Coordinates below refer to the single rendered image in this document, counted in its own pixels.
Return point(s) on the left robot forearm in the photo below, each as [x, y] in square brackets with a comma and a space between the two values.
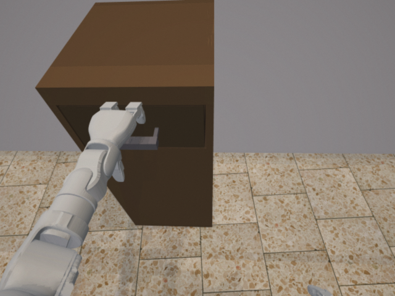
[66, 221]

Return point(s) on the left robot upper arm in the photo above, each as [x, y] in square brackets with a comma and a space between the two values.
[44, 269]

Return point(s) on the cabinet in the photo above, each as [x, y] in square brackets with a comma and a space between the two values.
[157, 53]

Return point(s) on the drawer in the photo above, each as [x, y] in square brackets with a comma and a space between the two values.
[179, 125]

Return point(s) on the handle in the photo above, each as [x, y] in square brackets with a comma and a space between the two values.
[142, 142]

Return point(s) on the robot left hand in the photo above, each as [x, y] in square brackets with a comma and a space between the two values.
[116, 126]

